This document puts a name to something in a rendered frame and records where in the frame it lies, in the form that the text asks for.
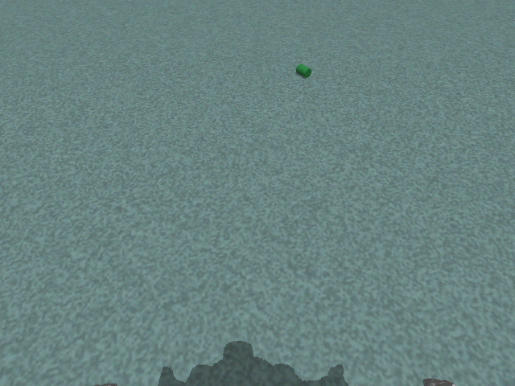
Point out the can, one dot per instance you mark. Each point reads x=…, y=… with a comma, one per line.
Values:
x=303, y=70

